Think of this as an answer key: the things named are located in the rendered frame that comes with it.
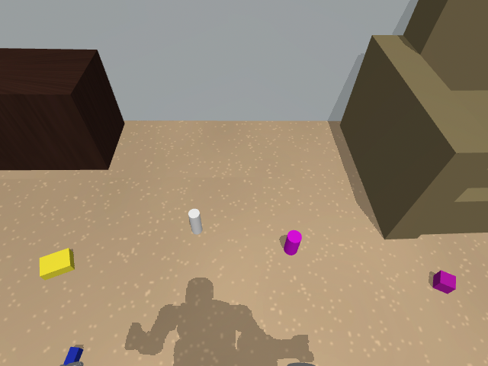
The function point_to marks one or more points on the sofa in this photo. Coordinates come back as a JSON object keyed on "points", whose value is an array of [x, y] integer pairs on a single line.
{"points": [[416, 122]]}

